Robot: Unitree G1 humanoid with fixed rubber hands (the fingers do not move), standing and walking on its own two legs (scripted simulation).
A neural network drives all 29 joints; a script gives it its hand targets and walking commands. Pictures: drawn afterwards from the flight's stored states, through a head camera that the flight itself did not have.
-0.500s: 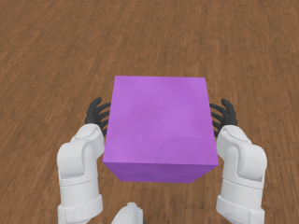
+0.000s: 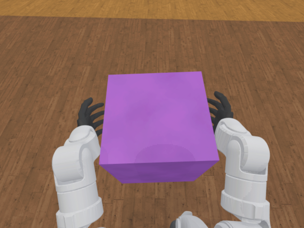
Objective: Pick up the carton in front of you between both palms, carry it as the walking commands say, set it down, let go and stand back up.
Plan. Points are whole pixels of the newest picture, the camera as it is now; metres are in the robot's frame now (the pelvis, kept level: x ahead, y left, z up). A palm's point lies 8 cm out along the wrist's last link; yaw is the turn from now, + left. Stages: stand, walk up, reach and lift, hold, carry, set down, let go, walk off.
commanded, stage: carry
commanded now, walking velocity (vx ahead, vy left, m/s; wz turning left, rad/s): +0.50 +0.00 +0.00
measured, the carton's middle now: (156, 134) +0.35 -0.01 +0.08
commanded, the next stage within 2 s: none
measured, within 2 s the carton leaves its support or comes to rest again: neither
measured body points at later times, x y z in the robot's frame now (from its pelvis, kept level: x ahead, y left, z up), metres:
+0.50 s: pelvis +0.32 +0.04 +0.04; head +0.34 +0.05 +0.49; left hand +0.68 +0.19 +0.17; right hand +0.66 -0.13 +0.18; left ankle +0.40 +0.13 -0.67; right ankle +0.20 -0.10 -0.65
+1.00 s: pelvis +0.64 +0.04 +0.09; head +0.67 +0.06 +0.54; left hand +0.96 +0.23 +0.19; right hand +1.00 -0.07 +0.20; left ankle +0.53 +0.13 -0.51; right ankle +0.68 -0.05 -0.62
